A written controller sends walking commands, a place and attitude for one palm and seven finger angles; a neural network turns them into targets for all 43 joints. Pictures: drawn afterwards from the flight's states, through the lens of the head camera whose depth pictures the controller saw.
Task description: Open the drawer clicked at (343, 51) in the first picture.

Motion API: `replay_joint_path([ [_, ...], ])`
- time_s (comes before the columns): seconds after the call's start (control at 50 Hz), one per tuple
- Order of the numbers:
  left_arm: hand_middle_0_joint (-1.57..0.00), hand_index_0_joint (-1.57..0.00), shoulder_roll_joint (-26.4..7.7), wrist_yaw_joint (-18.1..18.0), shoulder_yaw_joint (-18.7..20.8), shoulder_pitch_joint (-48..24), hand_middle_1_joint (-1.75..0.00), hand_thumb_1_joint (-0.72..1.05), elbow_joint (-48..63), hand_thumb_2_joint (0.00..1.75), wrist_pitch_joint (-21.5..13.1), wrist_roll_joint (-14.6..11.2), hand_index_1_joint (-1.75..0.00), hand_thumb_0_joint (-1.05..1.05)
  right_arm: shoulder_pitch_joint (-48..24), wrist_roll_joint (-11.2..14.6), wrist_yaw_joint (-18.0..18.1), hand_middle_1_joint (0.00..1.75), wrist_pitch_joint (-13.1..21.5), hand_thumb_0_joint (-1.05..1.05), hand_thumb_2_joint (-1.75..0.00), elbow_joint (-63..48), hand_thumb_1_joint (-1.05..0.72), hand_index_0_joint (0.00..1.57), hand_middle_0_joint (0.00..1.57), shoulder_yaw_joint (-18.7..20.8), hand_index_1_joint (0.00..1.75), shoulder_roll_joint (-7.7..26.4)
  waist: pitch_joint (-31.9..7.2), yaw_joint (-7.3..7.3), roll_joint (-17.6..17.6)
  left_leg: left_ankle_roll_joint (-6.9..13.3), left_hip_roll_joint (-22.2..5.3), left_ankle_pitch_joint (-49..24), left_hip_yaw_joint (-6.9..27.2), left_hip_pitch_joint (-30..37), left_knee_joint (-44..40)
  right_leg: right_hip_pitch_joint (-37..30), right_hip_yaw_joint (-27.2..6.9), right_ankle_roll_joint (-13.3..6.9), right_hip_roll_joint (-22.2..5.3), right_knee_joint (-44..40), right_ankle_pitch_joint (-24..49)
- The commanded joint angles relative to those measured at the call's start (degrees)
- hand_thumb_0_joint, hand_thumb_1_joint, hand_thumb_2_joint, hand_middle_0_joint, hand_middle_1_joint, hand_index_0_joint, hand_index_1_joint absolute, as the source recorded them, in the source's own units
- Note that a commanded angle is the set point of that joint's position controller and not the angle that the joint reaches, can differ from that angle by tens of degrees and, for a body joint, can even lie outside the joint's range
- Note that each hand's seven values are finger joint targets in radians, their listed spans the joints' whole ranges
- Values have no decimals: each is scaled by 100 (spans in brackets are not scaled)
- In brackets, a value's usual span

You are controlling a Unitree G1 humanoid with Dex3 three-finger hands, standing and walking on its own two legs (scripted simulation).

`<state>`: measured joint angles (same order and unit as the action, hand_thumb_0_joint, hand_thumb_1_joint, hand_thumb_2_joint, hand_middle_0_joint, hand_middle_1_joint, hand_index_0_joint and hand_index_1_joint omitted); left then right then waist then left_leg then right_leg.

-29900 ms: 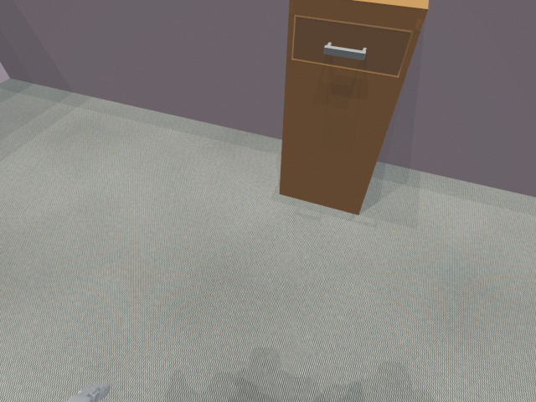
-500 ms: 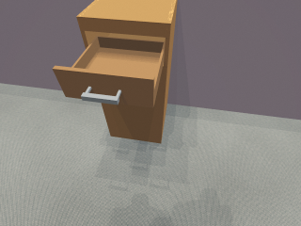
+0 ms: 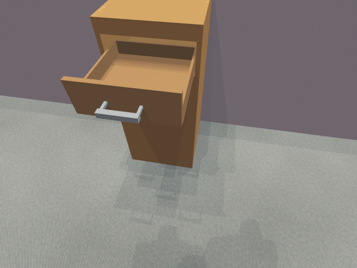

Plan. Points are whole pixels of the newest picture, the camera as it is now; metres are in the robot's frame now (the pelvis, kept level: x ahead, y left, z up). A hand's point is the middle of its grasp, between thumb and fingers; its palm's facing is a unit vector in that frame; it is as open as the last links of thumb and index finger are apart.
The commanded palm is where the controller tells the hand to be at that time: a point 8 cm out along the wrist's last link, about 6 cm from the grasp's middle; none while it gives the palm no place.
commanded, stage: look to check the result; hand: left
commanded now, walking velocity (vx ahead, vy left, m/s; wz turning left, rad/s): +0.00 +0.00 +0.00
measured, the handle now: (120, 111) +0.54 +0.21 +0.02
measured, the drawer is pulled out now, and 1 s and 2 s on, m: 0.30 0.30 0.30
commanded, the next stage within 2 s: stand and wait in 0.22 s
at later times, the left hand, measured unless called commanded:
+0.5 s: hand out of the picture +0.01 +0.16 -0.17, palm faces +0.04 -0.98 -0.20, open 7.3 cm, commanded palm none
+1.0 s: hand out of the picture +0.03 +0.15 -0.17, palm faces +0.04 -0.98 -0.22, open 7.3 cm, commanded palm none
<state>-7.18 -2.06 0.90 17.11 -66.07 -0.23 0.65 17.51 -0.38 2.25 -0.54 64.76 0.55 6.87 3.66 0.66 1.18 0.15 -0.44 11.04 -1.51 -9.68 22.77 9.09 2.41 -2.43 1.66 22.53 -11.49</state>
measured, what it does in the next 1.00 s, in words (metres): stands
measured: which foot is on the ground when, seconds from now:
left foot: down 0.00-1.00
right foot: down 0.00-1.00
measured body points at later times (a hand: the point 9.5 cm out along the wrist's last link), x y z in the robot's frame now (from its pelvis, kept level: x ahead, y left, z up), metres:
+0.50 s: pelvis +0.01 -0.01 +0.00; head +0.03 -0.02 +0.45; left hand +0.01 +0.21 -0.16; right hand +0.00 -0.22 -0.17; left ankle +0.02 +0.12 -0.74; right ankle +0.01 -0.09 -0.74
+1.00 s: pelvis +0.02 -0.02 +0.00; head +0.04 -0.03 +0.45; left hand +0.03 +0.21 -0.15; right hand +0.02 -0.24 -0.17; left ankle +0.02 +0.12 -0.74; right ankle +0.01 -0.09 -0.74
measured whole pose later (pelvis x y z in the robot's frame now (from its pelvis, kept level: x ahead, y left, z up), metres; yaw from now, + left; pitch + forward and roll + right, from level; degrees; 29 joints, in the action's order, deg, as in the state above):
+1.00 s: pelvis +0.02 -0.02 +0.00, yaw +0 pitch -1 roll +0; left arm -8.3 -2.1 1.3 14.2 -65.0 -0.9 0.5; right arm 14.7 -0.5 2.5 -0.6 64.6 0.8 8.5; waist 4.0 0.8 1.2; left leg -1.7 -2.1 12.2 -0.7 -7.8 21.4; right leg 6.8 3.1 -4.1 3.4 20.5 -12.4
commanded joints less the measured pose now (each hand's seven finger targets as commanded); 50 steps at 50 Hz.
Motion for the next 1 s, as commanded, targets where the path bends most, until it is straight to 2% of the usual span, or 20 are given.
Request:
replay_joint_path([
  [0.0,-20,-20,-578,-34,85,350,-30,90,120,90,-71,-6,-30,0,477,-30,37,30,52,0,-90,-123,-90,20,20,63,30,441,241,3,-53,172,-495,-207,495,19,-424,406,-653,-54,-643,-610,-61],
  [0.1,-20,-20,-601,-32,92,321,-30,90,119,90,-72,-3,-30,0,443,-36,28,30,37,0,-90,-119,-90,20,20,64,30,456,348,2,-150,154,-476,-89,465,-43,-422,446,-656,-42,-653,-681,-236],
  [0.14,-20,-20,-614,-32,103,302,-30,90,138,90,-74,-4,-30,0,425,-37,29,30,50,0,-90,-113,-90,20,20,65,30,452,294,-5,-5,152,-475,-186,457,-27,-439,387,-690,-53,-661,-661,-119],
  [0.16,-20,-20,-634,-29,106,301,-30,90,140,90,-78,-6,-30,0,414,-34,29,30,51,0,-90,-115,-90,20,20,66,30,445,255,-11,-95,150,-468,-219,472,-13,-417,339,-678,-50,-657,-657,-76],
  [0.28,-20,-20,-652,-33,119,267,-30,90,172,90,-100,-5,-30,0,368,-27,37,30,61,0,-90,-136,-90,20,20,78,30,515,119,-13,-99,137,-484,-414,453,84,-359,264,-663,-51,-672,-634,167],
  [0.42,-20,-20,-652,-31,125,198,-30,90,173,90,-94,-15,-30,0,339,-42,47,30,58,0,-90,-111,-90,20,20,67,30,500,131,-9,-76,119,-509,-525,436,79,-370,155,-621,-52,-680,-618,399],
  [0.5,-20,-20,-686,-32,133,173,-30,90,179,90,-96,-13,-30,0,321,-39,43,30,45,0,-90,-115,-90,20,20,78,30,509,194,-9,-94,114,-502,-430,410,75,-364,197,-640,-42,-696,-692,265],
  [0.64,-20,-20,-727,-33,147,145,-30,90,201,90,-110,-20,-30,0,285,-38,56,30,67,0,-90,-121,-90,20,20,79,30,564,-15,-15,-81,100,-509,-672,406,169,-346,-20,-625,-47,-712,-616,779],
  [0.68,-20,-20,-740,-36,153,139,-30,90,215,90,-117,-14,-30,0,260,-25,57,30,59,0,-90,-142,-90,20,20,93,30,617,23,-13,-179,96,-516,-619,405,205,-344,60,-635,-34,-692,-639,710],
  [0.74,-20,-20,-719,-32,137,123,-30,90,204,90,-109,-22,-30,0,239,-45,59,30,56,0,-90,-125,-90,20,20,80,30,595,73,-10,-43,93,-515,-653,389,173,-354,34,-645,-40,-706,-649,778],
  [0.78,-20,-20,-786,-40,157,131,-30,90,217,90,-123,-13,-30,0,228,-31,61,30,55,0,-90,-130,-90,20,20,93,30,627,47,-18,-159,90,-516,-669,387,208,-339,26,-652,-22,-696,-652,866],
  [0.98,-20,-20,-886,-34,173,70,-30,90,251,90,-139,-18,-30,0,111,-29,63,30,60,0,-90,-165,-90,20,20,122,30,735,14,-18,-122,79,-532,-673,367,281,-338,-6,-671,-6,-705,-675,999],
])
